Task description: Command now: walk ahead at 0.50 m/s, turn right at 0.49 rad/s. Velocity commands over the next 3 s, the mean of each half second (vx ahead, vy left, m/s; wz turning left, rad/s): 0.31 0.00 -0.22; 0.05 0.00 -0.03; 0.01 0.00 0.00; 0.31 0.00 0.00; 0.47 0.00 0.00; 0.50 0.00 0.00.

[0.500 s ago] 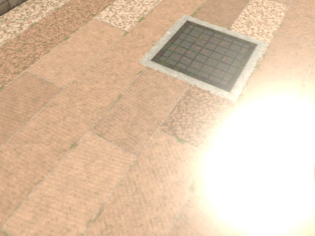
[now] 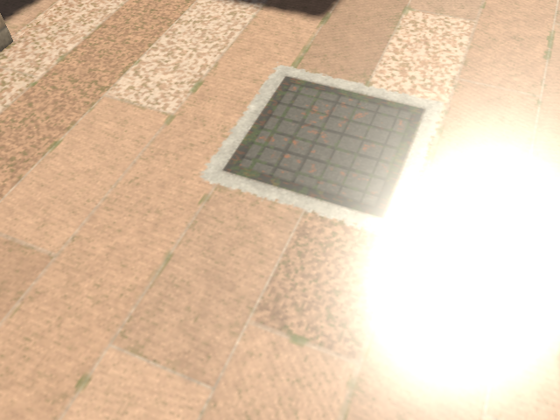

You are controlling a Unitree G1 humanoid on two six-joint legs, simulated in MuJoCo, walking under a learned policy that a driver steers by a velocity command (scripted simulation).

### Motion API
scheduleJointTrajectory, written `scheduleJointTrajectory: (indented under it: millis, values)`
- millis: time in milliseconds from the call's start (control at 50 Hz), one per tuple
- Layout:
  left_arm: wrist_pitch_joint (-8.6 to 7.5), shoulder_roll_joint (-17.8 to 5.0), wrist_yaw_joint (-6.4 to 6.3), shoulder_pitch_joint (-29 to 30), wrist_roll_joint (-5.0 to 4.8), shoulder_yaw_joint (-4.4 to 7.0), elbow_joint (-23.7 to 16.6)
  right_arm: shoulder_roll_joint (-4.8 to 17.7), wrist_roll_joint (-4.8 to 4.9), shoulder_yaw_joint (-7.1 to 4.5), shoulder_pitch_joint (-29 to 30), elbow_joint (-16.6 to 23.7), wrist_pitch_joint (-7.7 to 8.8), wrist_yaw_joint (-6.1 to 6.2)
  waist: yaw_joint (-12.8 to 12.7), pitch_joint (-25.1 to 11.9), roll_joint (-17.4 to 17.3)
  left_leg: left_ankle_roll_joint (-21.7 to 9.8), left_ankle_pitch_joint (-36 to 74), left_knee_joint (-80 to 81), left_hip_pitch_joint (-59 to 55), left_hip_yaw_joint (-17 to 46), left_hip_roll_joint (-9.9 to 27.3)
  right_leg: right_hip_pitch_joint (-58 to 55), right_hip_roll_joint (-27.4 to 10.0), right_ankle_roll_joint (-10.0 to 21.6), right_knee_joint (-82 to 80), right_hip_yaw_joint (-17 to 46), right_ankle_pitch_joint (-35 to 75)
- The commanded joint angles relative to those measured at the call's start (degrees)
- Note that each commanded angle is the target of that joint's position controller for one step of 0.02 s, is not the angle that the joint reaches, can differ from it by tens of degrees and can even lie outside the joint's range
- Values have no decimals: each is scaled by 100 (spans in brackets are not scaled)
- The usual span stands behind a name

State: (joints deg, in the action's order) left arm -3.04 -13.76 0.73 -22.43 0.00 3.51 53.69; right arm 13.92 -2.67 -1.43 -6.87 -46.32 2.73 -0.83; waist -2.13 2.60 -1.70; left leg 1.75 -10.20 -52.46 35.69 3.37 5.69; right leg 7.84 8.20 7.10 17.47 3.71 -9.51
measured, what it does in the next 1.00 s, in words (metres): walks ahead: left foot, then right foot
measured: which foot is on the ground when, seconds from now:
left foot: up 0.00-0.22, down 0.24-1.00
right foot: down 0.00-0.24, up 0.26-0.62, down 0.64-1.00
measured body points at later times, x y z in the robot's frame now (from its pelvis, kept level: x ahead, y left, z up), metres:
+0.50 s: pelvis +0.20 +0.06 +0.00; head +0.24 +0.08 +0.45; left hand +0.30 +0.31 -0.15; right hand +0.25 -0.19 -0.13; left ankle +0.27 +0.13 -0.75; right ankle +0.18 -0.08 -0.70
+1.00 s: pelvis +0.22 +0.04 +0.00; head +0.22 +0.04 +0.45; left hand +0.27 +0.27 -0.16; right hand +0.20 -0.20 -0.16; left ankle +0.27 +0.13 -0.75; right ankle +0.21 -0.07 -0.75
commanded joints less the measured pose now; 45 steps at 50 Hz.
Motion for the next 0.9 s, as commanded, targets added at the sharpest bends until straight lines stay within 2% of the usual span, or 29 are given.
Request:
scheduleJointTrajectory:
  millis: [20, 100, 140, 180, 200, 220, 240, 260, 280, 300, 320, 340, 360, 380, 420, 480, 560, 600, 620, 640, 660, 680, 700, 720, 760, 820, 900]
  values:
    - [-60, -883, -29, -240, -13, 205, -333, 377, 33, -54, 452, 487, 5, -19, -59, 6, 496, 152, 715, 708, 38, -277, -176, 151, -1357, 635, -691, 1354, 1175]
    - [-60, -800, -77, -621, 33, 174, -264, 327, 68, 9, 1014, 689, 53, -62, -322, -31, 563, 61, 1021, 1474, 39, -358, -291, -488, -1428, 513, -458, 1314, 1726]
    - [-68, -793, -126, -733, 78, 162, -225, 357, 86, 22, 1127, 769, 101, -66, -319, 38, 592, -40, 868, 1770, -100, -369, -398, -714, -1530, 461, -217, 1338, 2361]
    - [-48, -838, -177, -589, 122, 164, -241, 421, 67, -3, 790, 691, 183, -28, -140, -36, 639, -219, 665, 2199, -715, -360, -559, -797, -1506, 233, 275, 1254, 3362]
    - [-57, -862, -193, -493, 114, 164, -255, 515, 61, -42, 396, 555, 233, 8, 10, -188, 698, -323, 637, 2415, -1237, -357, -683, -810, -1455, 104, 622, 1252, 3833]
    - [-75, -894, -188, -360, 64, 162, -265, 589, 50, -83, -182, 351, 299, 57, 293, -421, 624, -436, 1054, 2886, -1949, -416, -757, -789, -1275, -39, 1233, 1131, 4114]
    - [-125, -808, -158, -321, -1, 122, -329, 777, -9, -122, -724, 224, 398, 129, 486, -877, 489, -603, 2028, 2910, -3049, -41, -258, -319, -1024, -180, 2011, 994, 3373]
    - [-163, -468, -179, -558, -57, 25, -510, 1208, -103, -186, -1443, 194, 431, 194, 589, -1681, -389, -955, 4625, 2316, -4524, 1157, 1220, 653, -669, -300, 3432, 632, 698]
    - [-65, -396, -240, -1506, -242, 40, -282, 1426, 80, -323, -1536, 97, 283, 139, 414, -2515, -1524, -1991, 5801, 2302, -5345, 2572, 2210, 1608, 61, -450, 4960, 123, -2792]
    - [30, -837, -280, -1214, 21, 108, -142, 925, 253, -232, -1315, 189, 202, 85, 332, -2047, -458, -1840, 4934, 2635, -4622, 2472, 1843, 1838, -240, -447, 5213, 322, -2452]
    - [60, -706, -240, -645, 95, 91, -196, 521, 257, -110, -839, 228, 203, 90, 275, -1254, -211, -1633, 4483, 2878, -3898, 1800, 1487, 1920, -374, -501, 5100, 352, -2071]
    - [91, -567, -209, -336, 114, 56, -244, 307, 239, -25, -576, 209, 196, 117, 212, -872, -98, -1440, 4339, 3145, -3370, 1314, 1202, 1861, -538, -558, 4818, 322, -1809]
    - [162, -500, -164, -142, 147, 43, -268, 255, 247, 15, -502, 154, 200, 162, 143, -640, -242, -1346, 4292, 3344, -2992, 943, 975, 1730, -667, -616, 4504, 269, -1651]
    - [239, -426, -135, -217, 182, 24, -209, 285, 237, 26, -515, 61, 204, 178, 58, -623, -375, -1271, 4362, 3432, -2662, 680, 794, 1380, -654, -669, 4343, 163, -1466]
    - [336, -332, -124, -331, 149, -7, -94, 336, 220, 44, -532, -50, 260, 162, -77, -803, -412, -1317, 4638, 3477, -2437, 386, 671, 951, -595, -739, 4017, 60, -1264]
    - [419, -242, -163, -53, 152, -81, -33, 404, 193, 66, -517, -200, 261, 157, -111, -793, -493, -1298, 3952, 3560, -2245, 191, 563, 714, -714, -765, 2991, -111, -1085]
    - [491, -300, -214, 438, 132, -152, 37, 524, 180, 41, -771, -401, 95, 177, 114, -648, -605, -1237, 1274, 3799, -1941, 457, 503, 344, -762, -685, 2033, -324, -908]
    - [457, -243, -232, 499, 137, -199, 128, 510, 220, 46, -686, -441, 0, 192, 27, -413, -439, -1087, -192, 3820, -1582, 585, 411, -41, -754, -589, 1209, -404, -454]
    - [415, -284, -250, 583, 158, -217, 150, 446, 216, 66, -778, -486, -25, 198, 40, -256, -272, -902, -722, 3834, -1352, 647, 344, -254, -859, -528, 727, -228, -162]
    - [356, -422, -267, 562, 192, -215, 177, 359, 210, 89, -874, -522, -29, 199, 62, -209, -81, -697, -1059, 3790, -1191, 692, 262, -459, -1209, -458, 471, 218, 63]
    - [286, -670, -287, 555, 217, -197, 177, 309, 212, 72, -1078, -538, -32, 182, 257, -127, 264, -552, -1029, 3541, -1184, 461, -51, -396, -1687, -353, 270, 737, 362]
    - [268, -698, -266, 758, 57, -184, 299, 101, 298, 101, -1366, -697, -86, 182, 477, 29, 915, -478, -570, 3515, -1876, 37, -422, 551, -1723, -179, 71, 838, -188]
    - [231, -430, -241, 876, 31, -242, 301, 176, 266, 91, -1348, -833, -115, 197, 431, 90, 781, -438, -174, 3390, -2455, 58, -379, 965, -1608, -245, -116, 801, -558]
    - [213, -342, -223, 933, 34, -265, 316, 227, 238, 65, -1272, -868, -124, 210, 382, 70, 641, -450, 64, 3365, -2654, 92, -292, 1007, -1471, -350, -137, 653, -593]
    - [213, -346, -250, 853, 30, -264, 430, 274, 221, 43, -1239, -955, -127, 209, 355, 47, 530, -480, 124, 3403, -2622, 181, -188, 782, -1310, -406, -82, 486, -394]
    - [223, -298, -261, 724, 35, -267, 566, 161, 231, 70, -1226, -1107, -116, 230, 296, 48, 297, -459, 70, 3491, -2456, 196, -164, 510, -1303, -372, -3, 433, -171]
    - [225, -271, -277, 661, 41, -278, 699, 98, 230, 81, -1229, -1283, -136, 259, 279, 40, 216, -443, 122, 3496, -2541, 191, -157, 507, -1299, -354, -12, 412, -129]
Next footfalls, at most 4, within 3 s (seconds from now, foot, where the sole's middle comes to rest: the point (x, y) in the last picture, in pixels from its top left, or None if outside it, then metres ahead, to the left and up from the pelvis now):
0.24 left None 0.31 0.13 -0.78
0.64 right None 0.25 -0.07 -0.78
2.26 right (330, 342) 0.67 -0.05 -0.78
2.82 left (286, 236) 1.00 0.07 -0.78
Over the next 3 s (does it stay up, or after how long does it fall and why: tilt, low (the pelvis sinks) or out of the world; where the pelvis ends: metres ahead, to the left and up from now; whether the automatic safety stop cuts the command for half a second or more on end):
stays up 0.93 0.02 0.00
